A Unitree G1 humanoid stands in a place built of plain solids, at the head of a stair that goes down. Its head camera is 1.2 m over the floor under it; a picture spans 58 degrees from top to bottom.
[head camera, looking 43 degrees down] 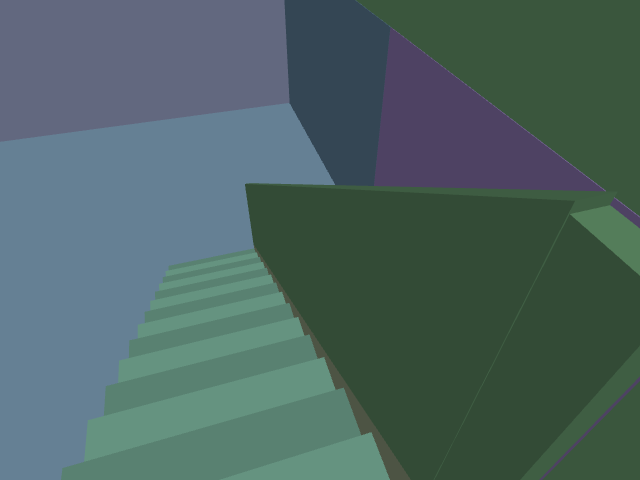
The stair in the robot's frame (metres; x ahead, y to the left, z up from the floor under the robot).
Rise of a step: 0.17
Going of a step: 0.25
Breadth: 0.99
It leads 17 degrees to the left of straight ahead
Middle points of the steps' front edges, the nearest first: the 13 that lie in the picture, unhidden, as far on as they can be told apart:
0.68 0.38 -0.34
0.92 0.46 -0.51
1.16 0.53 -0.68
1.40 0.60 -0.85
1.64 0.67 -1.02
1.88 0.75 -1.19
2.12 0.82 -1.36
2.36 0.89 -1.53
2.59 0.96 -1.70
2.83 1.04 -1.87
3.07 1.11 -2.04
3.31 1.18 -2.21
3.55 1.25 -2.38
